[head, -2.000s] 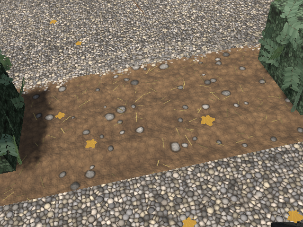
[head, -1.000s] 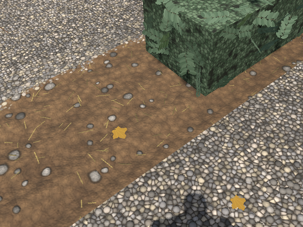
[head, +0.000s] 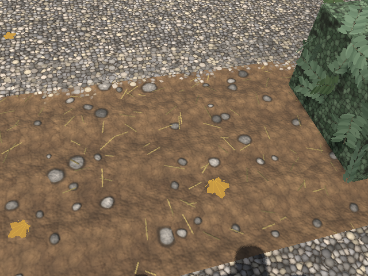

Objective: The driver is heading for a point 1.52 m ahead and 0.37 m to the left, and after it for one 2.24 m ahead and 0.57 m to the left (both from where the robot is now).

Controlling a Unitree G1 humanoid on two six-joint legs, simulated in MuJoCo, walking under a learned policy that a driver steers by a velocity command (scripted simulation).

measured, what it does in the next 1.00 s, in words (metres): steps on the spot, turning left: right foot, then left foot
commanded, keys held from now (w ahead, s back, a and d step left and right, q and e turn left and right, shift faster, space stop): q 0.68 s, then no key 0.32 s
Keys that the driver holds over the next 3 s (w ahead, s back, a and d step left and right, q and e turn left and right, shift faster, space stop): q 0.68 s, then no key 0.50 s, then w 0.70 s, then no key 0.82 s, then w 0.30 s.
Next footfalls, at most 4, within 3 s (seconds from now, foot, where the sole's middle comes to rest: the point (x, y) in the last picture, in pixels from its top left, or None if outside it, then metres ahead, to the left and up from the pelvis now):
0.50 right None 0.11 -0.12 -0.76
0.90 left None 0.01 0.13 -0.76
1.20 right None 0.11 -0.10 -0.76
1.84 right None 0.42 0.07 -0.76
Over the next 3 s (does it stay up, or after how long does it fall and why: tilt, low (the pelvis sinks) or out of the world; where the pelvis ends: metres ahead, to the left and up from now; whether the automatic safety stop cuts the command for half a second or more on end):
stays up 0.43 0.23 0.00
